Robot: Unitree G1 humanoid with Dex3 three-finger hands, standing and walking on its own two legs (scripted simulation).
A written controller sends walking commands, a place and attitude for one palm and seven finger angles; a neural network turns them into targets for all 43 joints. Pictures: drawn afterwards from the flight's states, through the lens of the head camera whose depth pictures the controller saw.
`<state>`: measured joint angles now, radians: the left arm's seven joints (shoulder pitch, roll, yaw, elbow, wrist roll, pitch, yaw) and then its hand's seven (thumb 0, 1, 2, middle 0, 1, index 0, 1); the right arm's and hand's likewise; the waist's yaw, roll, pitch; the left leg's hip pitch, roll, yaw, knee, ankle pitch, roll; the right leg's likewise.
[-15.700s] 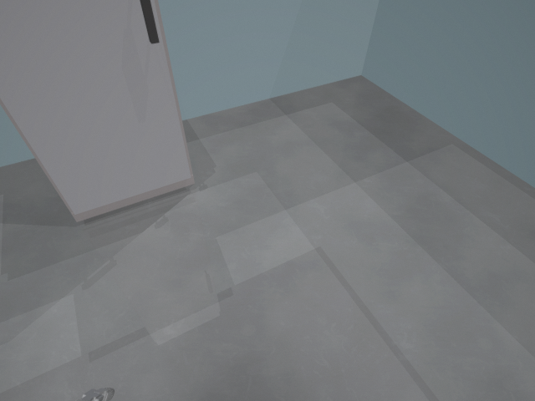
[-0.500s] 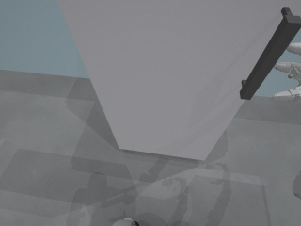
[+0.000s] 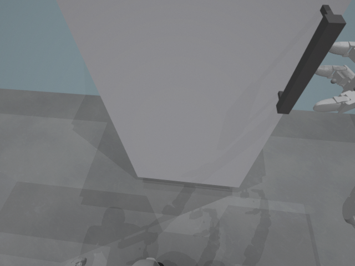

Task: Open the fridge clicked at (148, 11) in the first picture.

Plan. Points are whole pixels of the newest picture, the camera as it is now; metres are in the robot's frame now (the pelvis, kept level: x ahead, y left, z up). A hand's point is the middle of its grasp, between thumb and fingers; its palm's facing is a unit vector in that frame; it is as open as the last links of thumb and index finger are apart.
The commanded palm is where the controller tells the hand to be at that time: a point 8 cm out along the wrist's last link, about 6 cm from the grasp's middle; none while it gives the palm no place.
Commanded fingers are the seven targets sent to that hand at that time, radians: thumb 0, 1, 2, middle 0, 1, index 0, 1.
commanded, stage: move the hooked fingers beside the handle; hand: right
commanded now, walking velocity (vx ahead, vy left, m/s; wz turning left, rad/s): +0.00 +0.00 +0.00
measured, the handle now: (300, 67) +0.54 -0.18 +0.16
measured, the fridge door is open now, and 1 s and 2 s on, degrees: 0 0 0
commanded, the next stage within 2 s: feel for the door with the fingertips in 0.88 s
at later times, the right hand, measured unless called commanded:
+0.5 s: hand (339, 88) +0.47 -0.23 +0.17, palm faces -0.07 +1.00 +0.01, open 14.0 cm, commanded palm +0.45 -0.28 +0.16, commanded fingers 0.00 0.50 -0.30 0.30 1.20 0.30 1.20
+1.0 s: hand (335, 82) +0.49 -0.23 +0.16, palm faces -0.08 +1.00 -0.01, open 14.0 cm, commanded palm +0.47 -0.28 +0.16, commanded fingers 0.00 0.50 -0.30 0.30 1.20 0.30 1.20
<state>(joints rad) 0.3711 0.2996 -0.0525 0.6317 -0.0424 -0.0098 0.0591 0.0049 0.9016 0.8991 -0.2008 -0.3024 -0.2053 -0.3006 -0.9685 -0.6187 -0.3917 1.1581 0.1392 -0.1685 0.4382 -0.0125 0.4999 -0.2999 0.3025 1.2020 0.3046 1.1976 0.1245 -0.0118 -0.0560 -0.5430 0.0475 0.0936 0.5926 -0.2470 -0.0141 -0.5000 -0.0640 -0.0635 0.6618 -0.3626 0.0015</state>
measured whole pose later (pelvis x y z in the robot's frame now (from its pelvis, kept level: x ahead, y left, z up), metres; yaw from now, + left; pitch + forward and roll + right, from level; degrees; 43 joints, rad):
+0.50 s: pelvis +0.00 +0.00 +0.00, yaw +0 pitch +11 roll +1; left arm 0.41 0.31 -0.04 0.63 -0.05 0.01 0.05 0.01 0.90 0.90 -0.20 -0.30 -0.20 -0.30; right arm -0.89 -0.62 -0.40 1.11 0.17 -0.16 0.47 -0.01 0.50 -0.30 0.30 1.20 0.30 1.20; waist 0.11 -0.02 -0.07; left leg -0.53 0.04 0.08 0.58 -0.24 -0.02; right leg -0.49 -0.07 -0.07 0.66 -0.36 0.00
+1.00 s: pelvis +0.00 +0.00 +0.00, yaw +1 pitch +14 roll +2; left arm 0.43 0.31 -0.06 0.64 -0.04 0.00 0.06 0.01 0.90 0.90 -0.20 -0.30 -0.21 -0.30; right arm -1.00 -0.68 -0.40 1.20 0.14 -0.19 0.48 -0.01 0.50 -0.30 0.30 1.20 0.30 1.20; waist 0.14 -0.01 -0.05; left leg -0.60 0.05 0.08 0.61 -0.24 -0.02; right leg -0.56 -0.07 -0.07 0.69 -0.37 0.00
